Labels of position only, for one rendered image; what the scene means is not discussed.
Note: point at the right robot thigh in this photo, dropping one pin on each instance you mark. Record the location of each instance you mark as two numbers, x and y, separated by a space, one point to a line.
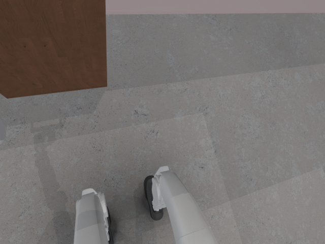
188 222

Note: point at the left robot thigh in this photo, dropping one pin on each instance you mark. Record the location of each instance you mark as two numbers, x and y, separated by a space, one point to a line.
91 212

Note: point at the robot thigh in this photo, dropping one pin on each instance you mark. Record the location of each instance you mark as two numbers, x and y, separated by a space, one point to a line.
91 212
188 222

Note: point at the cabinet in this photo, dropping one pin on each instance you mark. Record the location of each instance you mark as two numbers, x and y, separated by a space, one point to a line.
52 46

